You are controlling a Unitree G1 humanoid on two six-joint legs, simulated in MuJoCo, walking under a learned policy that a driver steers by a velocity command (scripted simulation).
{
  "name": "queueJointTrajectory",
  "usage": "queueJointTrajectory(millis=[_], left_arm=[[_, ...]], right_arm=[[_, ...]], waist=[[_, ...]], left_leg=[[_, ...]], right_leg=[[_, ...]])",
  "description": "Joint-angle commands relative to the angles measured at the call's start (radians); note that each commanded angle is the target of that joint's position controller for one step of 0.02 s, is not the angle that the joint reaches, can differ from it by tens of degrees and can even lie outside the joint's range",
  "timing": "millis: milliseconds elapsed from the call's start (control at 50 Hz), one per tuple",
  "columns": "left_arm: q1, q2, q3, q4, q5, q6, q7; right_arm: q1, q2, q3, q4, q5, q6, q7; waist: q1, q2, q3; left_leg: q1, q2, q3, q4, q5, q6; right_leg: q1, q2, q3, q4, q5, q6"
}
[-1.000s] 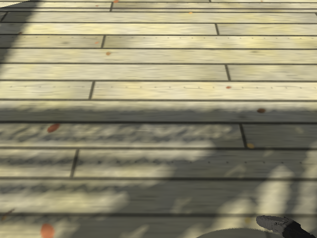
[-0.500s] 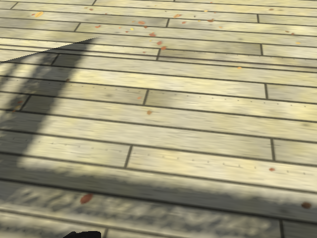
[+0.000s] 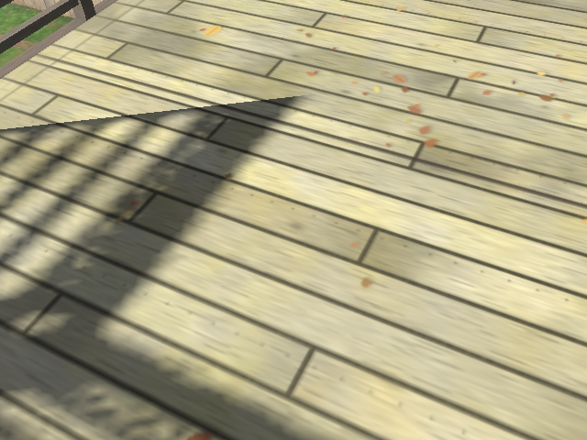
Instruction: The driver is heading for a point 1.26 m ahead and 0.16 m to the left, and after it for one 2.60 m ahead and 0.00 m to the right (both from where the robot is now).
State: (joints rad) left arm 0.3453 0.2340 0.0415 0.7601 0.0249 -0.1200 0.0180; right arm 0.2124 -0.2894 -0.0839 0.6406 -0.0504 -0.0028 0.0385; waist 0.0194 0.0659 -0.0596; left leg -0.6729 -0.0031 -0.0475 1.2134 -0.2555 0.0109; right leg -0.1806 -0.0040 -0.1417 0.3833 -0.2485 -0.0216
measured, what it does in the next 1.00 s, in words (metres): walks ahead, turning left: left foot, then right foot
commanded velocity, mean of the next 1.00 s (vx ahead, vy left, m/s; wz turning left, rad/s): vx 0.50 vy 0.00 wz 0.33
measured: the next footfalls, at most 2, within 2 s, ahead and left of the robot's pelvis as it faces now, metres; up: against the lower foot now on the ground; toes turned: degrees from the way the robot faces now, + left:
left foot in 0.24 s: +0.28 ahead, +0.13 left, +0.00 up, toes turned +13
right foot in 0.76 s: +0.62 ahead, +0.03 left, +0.00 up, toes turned +16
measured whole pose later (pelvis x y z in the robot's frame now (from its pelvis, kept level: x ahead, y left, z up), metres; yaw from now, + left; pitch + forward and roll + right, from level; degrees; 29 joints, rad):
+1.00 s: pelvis +0.56 +0.09 +0.00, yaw +19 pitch +1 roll +0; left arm 0.38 0.23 0.04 0.83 0.01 -0.07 -0.02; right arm 0.26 -0.27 -0.04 0.76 -0.04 -0.04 0.03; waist 0.01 0.05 0.00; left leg -0.58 0.05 -0.02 1.06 -0.23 0.05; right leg -0.15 0.06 -0.07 0.33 -0.20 -0.08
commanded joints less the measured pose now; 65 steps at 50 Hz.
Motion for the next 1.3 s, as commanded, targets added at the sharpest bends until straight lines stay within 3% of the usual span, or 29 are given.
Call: queueJointTrajectory(millis=[20,60,140,180,220,240,260,280,300,340,380,440,560,660,700,740,760,780,800,820,840,880,940,1060,1200,1240,1260,1280,1300], left_arm=[[-0.038,0.107,0.02,-0.03,-0.002,-0.02,-0.002],[-0.053,0.125,0.024,-0.024,0.001,-0.017,-0.006],[0.026,0.179,0.043,0.017,0.002,0.009,-0.005],[0.072,0.195,0.047,0.045,-0.001,0.026,-0.001],[0.082,0.239,0.056,0.057,-0.003,0.046,0.002],[0.075,0.239,0.054,0.046,-0.006,0.054,0.004],[0.091,0.174,0.036,0.003,0.001,0.056,-0.001],[0.056,0.103,0.023,-0.09,-0.006,0.05,-0.019],[-0.078,0.162,0.034,-0.124,0.008,0.042,-0.028],[-0.095,0.118,0.014,-0.125,-0.002,0.026,-0.028],[-0.019,0.113,0.01,-0.091,0.022,0.057,-0.028],[-0.009,0.098,0.003,-0.072,0.024,0.091,-0.037],[-0.235,0.073,-0.009,-0.117,0.008,0.085,-0.046],[-0.342,0.082,-0.002,-0.156,-0.001,0.073,-0.052],[-0.301,0.096,0.007,-0.149,0.0,0.07,-0.052],[-0.108,0.119,0.026,-0.089,0.007,0.059,-0.037],[0.061,0.166,0.042,-0.05,0.022,0.047,-0.024],[0.178,0.291,0.07,-0.053,0.047,0.039,-0.015],[0.157,0.268,0.069,-0.04,0.012,0.053,-0.024],[0.06,0.204,0.054,-0.049,0.0,0.062,-0.025],[-0.002,0.147,0.04,-0.054,-0.004,0.06,-0.029],[-0.039,0.102,0.023,-0.035,-0.009,0.052,-0.03],[-0.003,0.111,0.025,-0.002,-0.014,0.029,-0.033],[0.073,0.116,0.025,0.055,-0.022,0.025,-0.037],[0.139,0.148,0.03,0.11,-0.011,0.035,-0.022],[0.116,0.165,0.033,0.117,-0.007,0.039,-0.017],[0.107,0.164,0.031,0.122,-0.007,0.044,-0.016],[0.107,0.14,0.022,0.106,-0.009,0.044,-0.015],[0.196,0.035,-0.003,0.061,-0.041,0.041,-0.023]], right_arm=[[-0.01,-0.023,0.0,-0.077,-0.001,0.002,0.017],[-0.069,-0.015,0.007,-0.087,0.009,-0.001,0.036],[-0.183,-0.003,0.019,-0.116,0.014,-0.004,0.051],[-0.193,-0.01,0.014,-0.128,0.006,-0.01,0.041],[-0.06,-0.036,-0.001,-0.099,-0.002,-0.019,0.025],[0.118,-0.059,-0.018,-0.043,-0.011,-0.029,0.012],[0.258,-0.139,-0.043,-0.029,-0.012,-0.031,-0.006],[0.204,-0.256,-0.067,-0.056,0.024,-0.025,-0.018],[0.241,-0.241,-0.07,-0.066,0.036,-0.013,-0.025],[0.186,-0.149,-0.038,-0.02,0.034,-0.021,-0.04],[0.1,-0.082,-0.009,-0.025,0.037,-0.039,-0.038],[0.118,-0.08,0.002,0.01,0.036,-0.063,-0.032],[0.214,-0.096,0.001,0.078,0.045,-0.074,-0.024],[0.26,-0.117,-0.001,0.108,0.034,-0.079,-0.031],[0.243,-0.129,-0.002,0.114,0.03,-0.078,-0.036],[0.222,-0.139,-0.003,0.123,0.028,-0.078,-0.038],[0.224,-0.108,0.007,0.116,0.026,-0.081,-0.038],[0.313,-0.02,0.028,0.079,0.064,-0.084,-0.035],[0.314,-0.064,0.02,0.09,0.039,-0.083,-0.037],[0.233,-0.087,0.012,0.085,0.025,-0.076,-0.036],[0.163,-0.078,0.018,0.075,0.022,-0.077,-0.027],[0.151,-0.053,0.025,0.075,0.01,-0.06,-0.016],[0.171,-0.032,0.032,0.096,0.006,-0.039,-0.006],[-0.07,0.001,0.053,0.037,0.015,-0.041,-0.001],[-0.2,-0.013,0.052,0.002,0.02,-0.049,-0.004],[-0.109,-0.029,0.041,0.03,0.014,-0.057,-0.013],[0.03,-0.045,0.03,0.077,0.006,-0.067,-0.021],[0.213,-0.101,0.011,0.126,-0.012,-0.078,-0.034],[0.311,-0.218,-0.018,0.129,-0.03,-0.08,-0.045]], waist=[[-0.047,-0.168,0.09],[-0.032,-0.166,0.12],[0.029,-0.148,0.143],[0.034,-0.155,0.135],[-0.034,-0.17,0.044],[-0.116,-0.128,-0.061],[-0.161,-0.003,-0.187],[-0.096,0.23,-0.251],[-0.169,0.063,-0.225],[-0.08,-0.056,-0.035],[0.005,-0.05,-0.003],[0.019,-0.033,0.016],[-0.06,-0.008,0.097],[-0.094,-0.006,0.125],[-0.069,0.007,0.125],[0.024,-0.025,0.043],[0.092,-0.075,-0.069],[0.088,-0.292,-0.23],[0.074,-0.341,-0.245],[0.038,-0.207,-0.077],[0.028,-0.118,0.003],[-0.024,-0.143,0.068],[-0.046,-0.147,0.067],[-0.002,-0.135,0.121],[0.024,-0.13,0.145],[-0.024,-0.135,0.1],[-0.087,-0.109,0.027],[-0.153,-0.056,-0.097],[-0.132,0.162,-0.249]], left_leg=[[-0.091,0.058,-0.039,-0.099,0.119,-0.007],[-0.02,0.068,0.007,-0.269,0.191,0.008],[0.068,0.056,0.124,-0.494,0.131,0.07],[0.108,0.011,0.177,-0.549,0.059,0.109],[0.272,-0.081,0.205,-0.592,-0.032,0.154],[0.5,-0.119,0.188,-0.657,-0.004,0.18],[0.759,0.082,-0.092,-0.686,-0.169,0.223],[0.965,0.326,-0.696,-0.865,-0.186,0.37],[0.972,0.328,-0.717,-0.932,-0.076,0.373],[0.716,0.271,-0.449,-0.902,0.204,0.313],[0.527,0.191,-0.299,-0.934,0.305,0.266],[0.446,0.149,-0.215,-0.992,0.36,0.268],[0.525,0.131,-0.156,-1.038,0.31,0.225],[0.625,0.172,-0.169,-0.99,0.352,0.202],[0.641,0.183,-0.169,-0.943,0.444,0.178],[0.632,0.134,-0.11,-0.712,0.695,0.142],[0.522,0.084,-0.063,-0.475,0.597,0.12],[0.218,-0.054,0.024,-0.084,0.177,0.068],[0.062,-0.124,-0.026,0.048,-0.256,0.069],[-0.005,-0.053,-0.06,0.107,-0.185,0.076],[0.008,-0.011,-0.052,0.06,-0.106,0.079],[0.078,0.049,-0.022,-0.049,-0.049,0.065],[0.098,0.059,0.012,-0.086,-0.004,0.04],[0.022,0.094,0.073,-0.401,0.21,0.007],[0.109,0.05,0.105,-0.626,0.181,0.057],[0.246,0.0,0.125,-0.677,0.101,0.09],[0.42,-0.029,0.137,-0.734,0.11,0.115],[0.681,0.076,0.02,-0.734,0.058,0.161],[0.98,0.39,-0.454,-0.796,-0.066,0.28]], right_leg=[[0.01,-0.262,0.141,-0.214,0.239,-0.129],[-0.02,-0.228,0.053,-0.231,0.217,-0.1],[0.079,-0.255,-0.022,-0.21,0.297,-0.087],[0.164,-0.275,-0.054,-0.111,0.557,-0.077],[0.208,-0.271,-0.101,0.151,0.884,-0.067],[0.125,-0.244,-0.129,0.388,0.827,-0.047],[-0.104,-0.22,-0.125,0.691,0.423,-0.017],[-0.51,0.004,-0.023,1.029,-0.29,0.039],[-0.646,-0.015,0.15,1.084,-0.236,0.031],[-0.602,-0.099,0.166,0.944,-0.101,0.021],[-0.45,-0.129,0.168,0.832,-0.114,0.03],[-0.41,-0.121,0.138,0.722,-0.057,0.043],[-0.468,-0.115,0.128,0.392,0.213,0.038],[-0.432,-0.073,0.113,0.251,0.21,0.0],[-0.34,-0.039,0.099,0.199,0.132,-0.028],[-0.089,0.027,0.067,0.118,0.079,-0.064],[0.143,-0.06,0.161,0.115,0.046,-0.105],[0.441,-0.358,0.611,0.052,-0.092,-0.219],[0.436,-0.42,0.914,-0.108,-0.116,-0.266],[0.308,-0.38,0.77,-0.109,-0.194,-0.251],[0.184,-0.338,0.634,-0.123,-0.145,-0.229],[0.042,-0.243,0.448,-0.175,0.012,-0.173],[0.007,-0.209,0.34,-0.21,0.224,-0.185],[0.055,-0.153,0.203,-0.255,0.346,-0.174],[0.197,-0.221,0.2,-0.181,0.484,-0.156],[0.224,-0.216,0.18,-0.049,0.71,-0.134],[0.196,-0.178,0.141,0.123,0.774,-0.115],[0.048,-0.136,0.109,0.369,0.599,-0.096],[-0.288,0.016,0.048,0.76,0.081,-0.05]])
Keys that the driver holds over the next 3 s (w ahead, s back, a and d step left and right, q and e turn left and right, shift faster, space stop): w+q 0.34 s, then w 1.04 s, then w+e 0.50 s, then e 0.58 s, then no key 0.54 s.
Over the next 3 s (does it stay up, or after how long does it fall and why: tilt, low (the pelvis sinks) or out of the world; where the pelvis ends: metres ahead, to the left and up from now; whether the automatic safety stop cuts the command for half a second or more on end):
stays up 1.22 0.26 0.00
